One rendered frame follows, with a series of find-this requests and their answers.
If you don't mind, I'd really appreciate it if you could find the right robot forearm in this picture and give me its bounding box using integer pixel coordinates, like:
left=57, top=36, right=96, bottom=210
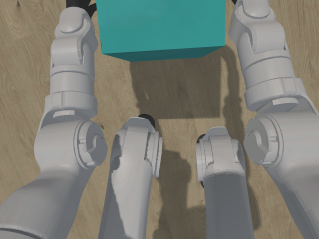
left=228, top=0, right=319, bottom=116

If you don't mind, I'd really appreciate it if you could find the robot left foot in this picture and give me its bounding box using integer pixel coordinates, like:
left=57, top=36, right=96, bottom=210
left=138, top=114, right=155, bottom=129

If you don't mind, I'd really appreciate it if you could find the right robot upper arm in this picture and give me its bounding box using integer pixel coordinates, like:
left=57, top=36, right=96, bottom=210
left=243, top=110, right=319, bottom=239

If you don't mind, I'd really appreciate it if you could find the robot left hand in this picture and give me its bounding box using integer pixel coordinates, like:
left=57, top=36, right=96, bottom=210
left=66, top=0, right=97, bottom=19

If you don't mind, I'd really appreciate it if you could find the carton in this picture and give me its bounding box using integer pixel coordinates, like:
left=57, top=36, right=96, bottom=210
left=96, top=0, right=226, bottom=62

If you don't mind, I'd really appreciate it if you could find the robot left thigh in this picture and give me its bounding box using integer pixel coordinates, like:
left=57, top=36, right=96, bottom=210
left=98, top=125, right=163, bottom=239

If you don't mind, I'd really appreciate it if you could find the left robot upper arm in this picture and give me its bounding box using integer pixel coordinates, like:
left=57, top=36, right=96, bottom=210
left=0, top=119, right=108, bottom=239

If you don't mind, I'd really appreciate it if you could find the left robot forearm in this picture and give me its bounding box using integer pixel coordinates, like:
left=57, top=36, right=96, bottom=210
left=34, top=6, right=99, bottom=158

